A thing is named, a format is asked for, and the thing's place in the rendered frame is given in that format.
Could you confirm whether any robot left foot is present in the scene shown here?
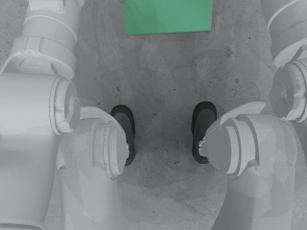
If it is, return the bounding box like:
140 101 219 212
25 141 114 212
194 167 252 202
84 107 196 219
110 104 135 167

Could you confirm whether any left robot forearm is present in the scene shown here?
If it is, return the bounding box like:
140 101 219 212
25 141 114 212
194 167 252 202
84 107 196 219
0 0 85 80

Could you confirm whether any carton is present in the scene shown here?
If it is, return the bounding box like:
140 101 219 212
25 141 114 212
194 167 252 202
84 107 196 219
124 0 213 35

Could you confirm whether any right robot forearm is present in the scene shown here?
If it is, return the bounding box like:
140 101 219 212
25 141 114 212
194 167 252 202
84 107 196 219
260 0 307 68

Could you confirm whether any robot left upper arm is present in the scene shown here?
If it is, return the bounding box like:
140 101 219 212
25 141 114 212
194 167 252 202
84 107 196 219
0 72 82 230

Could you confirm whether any robot right upper arm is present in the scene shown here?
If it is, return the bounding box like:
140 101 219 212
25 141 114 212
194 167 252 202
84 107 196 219
269 57 307 167

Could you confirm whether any robot left thigh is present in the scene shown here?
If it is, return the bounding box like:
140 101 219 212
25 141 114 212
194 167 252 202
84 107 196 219
58 117 129 230

